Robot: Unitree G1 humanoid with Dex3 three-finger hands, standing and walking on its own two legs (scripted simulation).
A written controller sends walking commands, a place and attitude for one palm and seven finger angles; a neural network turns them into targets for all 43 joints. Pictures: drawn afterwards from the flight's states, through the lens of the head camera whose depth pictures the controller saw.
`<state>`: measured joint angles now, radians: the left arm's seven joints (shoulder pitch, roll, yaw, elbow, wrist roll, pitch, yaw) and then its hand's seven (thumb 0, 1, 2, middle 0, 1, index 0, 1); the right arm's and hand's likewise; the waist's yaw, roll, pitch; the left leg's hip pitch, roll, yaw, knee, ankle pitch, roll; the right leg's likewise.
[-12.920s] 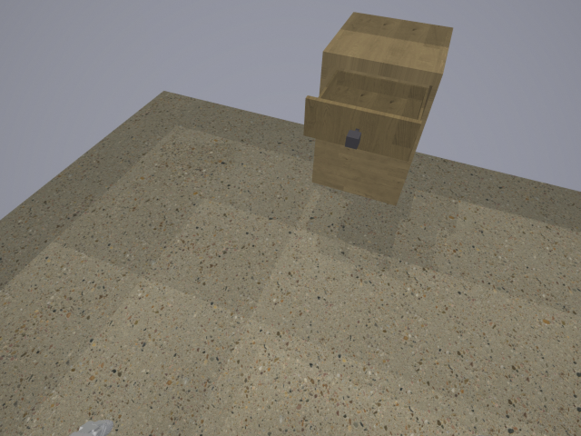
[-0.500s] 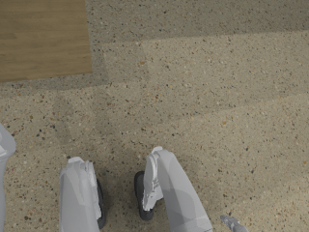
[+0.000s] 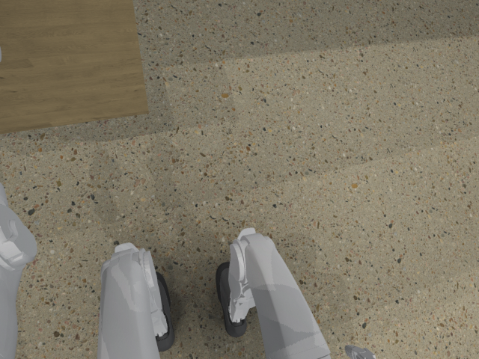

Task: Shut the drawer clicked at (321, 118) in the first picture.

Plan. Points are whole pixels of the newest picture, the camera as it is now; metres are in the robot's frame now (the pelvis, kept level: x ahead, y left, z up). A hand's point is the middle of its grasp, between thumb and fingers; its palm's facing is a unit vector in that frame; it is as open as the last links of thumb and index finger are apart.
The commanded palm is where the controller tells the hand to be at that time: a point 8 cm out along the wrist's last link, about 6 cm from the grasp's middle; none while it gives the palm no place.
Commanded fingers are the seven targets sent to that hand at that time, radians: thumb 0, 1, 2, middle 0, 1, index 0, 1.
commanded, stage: pull the fist back off the drawer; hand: left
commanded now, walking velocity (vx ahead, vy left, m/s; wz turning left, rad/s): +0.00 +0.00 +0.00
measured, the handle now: out of the picture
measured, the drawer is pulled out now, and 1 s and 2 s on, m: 0.00 0.00 0.00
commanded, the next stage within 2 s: draw the hand back to the body in 0.16 s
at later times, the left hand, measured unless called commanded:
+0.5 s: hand out of the picture +0.48 +0.26 +0.09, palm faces +0.16 -0.99 -0.07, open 3.3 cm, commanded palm +0.44 +0.30 +0.12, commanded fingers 0.00 0.90 0.90 -1.40 -1.60 -1.40 -1.60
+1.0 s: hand out of the picture +0.34 +0.27 +0.24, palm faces +0.35 -0.88 -0.33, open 3.2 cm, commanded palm +0.30 +0.31 +0.29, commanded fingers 0.00 0.90 0.90 -1.40 -1.60 -1.40 -1.60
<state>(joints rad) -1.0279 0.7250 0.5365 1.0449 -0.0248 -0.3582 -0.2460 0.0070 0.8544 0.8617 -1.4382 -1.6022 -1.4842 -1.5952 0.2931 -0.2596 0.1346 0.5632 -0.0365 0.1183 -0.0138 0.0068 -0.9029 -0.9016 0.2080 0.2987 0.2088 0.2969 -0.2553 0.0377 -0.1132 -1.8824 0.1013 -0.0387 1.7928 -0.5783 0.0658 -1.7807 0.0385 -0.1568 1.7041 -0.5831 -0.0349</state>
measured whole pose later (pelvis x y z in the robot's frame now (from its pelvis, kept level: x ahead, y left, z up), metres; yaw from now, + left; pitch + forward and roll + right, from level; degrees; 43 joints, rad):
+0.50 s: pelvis +0.05 +0.00 +0.09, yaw +5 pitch +34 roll -6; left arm -0.48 0.41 0.36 0.46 -0.18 -0.31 -0.18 0.02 0.89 0.89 -1.40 -1.60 -1.40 -1.59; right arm 0.17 -0.25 0.03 0.54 0.03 0.11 0.01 0.01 -0.91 -0.90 0.20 0.30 0.21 0.30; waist -0.11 0.04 -0.12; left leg -1.51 0.06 -0.01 1.50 -0.59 0.05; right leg -1.42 0.02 -0.12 1.44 -0.61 -0.03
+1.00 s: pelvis +0.10 +0.01 +0.23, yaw +9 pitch +10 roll -1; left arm 0.15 0.33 0.13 0.12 -0.07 -0.04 0.13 0.02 0.89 0.90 -1.40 -1.60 -1.40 -1.59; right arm 0.22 -0.24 0.04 0.47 0.06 0.09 -0.11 0.01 -0.90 -0.90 0.20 0.30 0.20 0.30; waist -0.02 0.04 -0.09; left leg -0.59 0.01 0.03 0.82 -0.41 0.03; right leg -0.52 0.00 -0.08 0.78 -0.44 -0.02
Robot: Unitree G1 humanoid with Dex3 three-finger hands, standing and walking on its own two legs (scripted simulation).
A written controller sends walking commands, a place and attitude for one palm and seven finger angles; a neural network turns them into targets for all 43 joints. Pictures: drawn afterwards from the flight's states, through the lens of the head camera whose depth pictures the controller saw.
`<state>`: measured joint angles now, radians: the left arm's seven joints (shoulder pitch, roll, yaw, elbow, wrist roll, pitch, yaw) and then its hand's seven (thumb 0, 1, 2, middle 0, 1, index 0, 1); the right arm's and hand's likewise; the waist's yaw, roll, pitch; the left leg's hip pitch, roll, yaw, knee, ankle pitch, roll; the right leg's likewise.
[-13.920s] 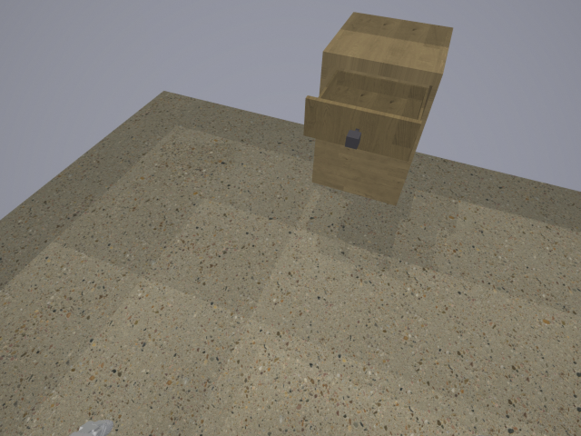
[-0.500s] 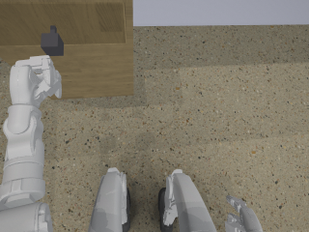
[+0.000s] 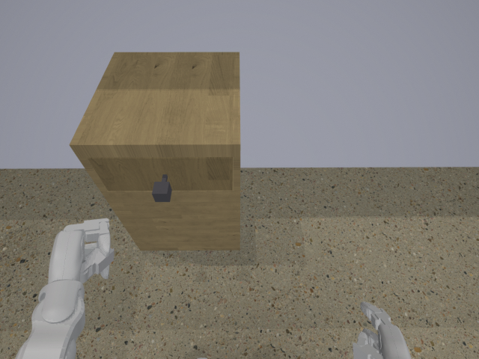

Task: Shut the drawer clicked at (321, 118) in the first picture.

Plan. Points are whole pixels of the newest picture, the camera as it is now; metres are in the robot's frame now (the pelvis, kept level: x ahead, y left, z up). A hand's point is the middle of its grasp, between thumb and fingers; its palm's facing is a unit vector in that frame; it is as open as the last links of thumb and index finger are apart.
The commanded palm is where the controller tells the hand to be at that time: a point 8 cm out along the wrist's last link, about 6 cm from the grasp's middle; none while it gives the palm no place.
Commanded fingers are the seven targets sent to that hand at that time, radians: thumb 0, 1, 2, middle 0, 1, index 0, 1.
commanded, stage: draw the hand back to the body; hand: left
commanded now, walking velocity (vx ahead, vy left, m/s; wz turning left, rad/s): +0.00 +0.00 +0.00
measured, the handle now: (163, 186) +0.57 +0.24 -0.20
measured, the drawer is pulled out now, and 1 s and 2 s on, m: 0.00 0.00 0.00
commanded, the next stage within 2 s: step back with the hand held close in 0.64 s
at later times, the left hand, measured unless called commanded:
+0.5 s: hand (12, 271) +0.19 +0.22 +0.20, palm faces +0.41 -0.81 -0.42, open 3.2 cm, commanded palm +0.14 +0.27 +0.21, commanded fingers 0.00 0.90 0.90 -1.40 -1.60 -1.40 -1.60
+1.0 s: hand (23, 292) +0.17 +0.21 +0.19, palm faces +0.34 -0.81 -0.48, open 3.2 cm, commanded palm +0.11 +0.26 +0.21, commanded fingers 0.00 0.90 0.90 -1.40 -1.60 -1.40 -1.60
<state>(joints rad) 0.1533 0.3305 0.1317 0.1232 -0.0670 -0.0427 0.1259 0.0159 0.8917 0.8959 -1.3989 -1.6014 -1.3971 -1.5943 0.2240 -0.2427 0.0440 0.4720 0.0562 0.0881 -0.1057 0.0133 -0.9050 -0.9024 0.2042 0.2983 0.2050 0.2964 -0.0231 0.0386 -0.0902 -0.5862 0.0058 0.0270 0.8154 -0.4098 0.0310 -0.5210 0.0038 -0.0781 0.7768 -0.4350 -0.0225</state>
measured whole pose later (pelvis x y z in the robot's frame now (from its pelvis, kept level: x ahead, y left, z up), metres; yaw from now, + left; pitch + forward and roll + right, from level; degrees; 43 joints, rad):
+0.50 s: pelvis +0.01 -0.02 +0.03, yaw +1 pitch -2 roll +0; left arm 0.56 0.36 0.30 -0.51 -0.10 -0.07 0.11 0.01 0.89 0.90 -1.40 -1.60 -1.40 -1.59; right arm 0.19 -0.23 0.04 0.56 0.03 -0.08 -0.07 0.02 -0.90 -0.90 0.20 0.30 0.21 0.30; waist 0.06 0.09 -0.03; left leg -0.17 0.00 0.02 0.49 -0.29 0.01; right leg -0.10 0.01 -0.08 0.46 -0.32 -0.04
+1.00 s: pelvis -0.01 -0.02 +0.03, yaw +1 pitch +0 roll +0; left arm 0.62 0.35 0.34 -0.49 -0.07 -0.20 0.11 0.01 0.89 0.90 -1.40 -1.60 -1.40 -1.59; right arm 0.20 -0.25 -0.02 0.57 0.01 -0.03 -0.06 0.02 -0.90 -0.90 0.20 0.30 0.21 0.30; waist -0.01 0.07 0.01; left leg -0.26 0.01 0.01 0.49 -0.24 0.00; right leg -0.19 0.02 -0.10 0.47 -0.28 -0.04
